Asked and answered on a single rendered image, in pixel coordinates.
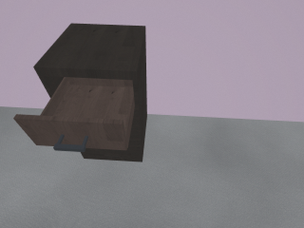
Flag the drawer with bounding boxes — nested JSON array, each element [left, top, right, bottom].
[[13, 77, 135, 151]]

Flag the cabinet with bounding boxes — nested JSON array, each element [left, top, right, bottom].
[[33, 23, 147, 162]]

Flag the handle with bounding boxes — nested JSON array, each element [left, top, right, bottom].
[[53, 134, 88, 152]]

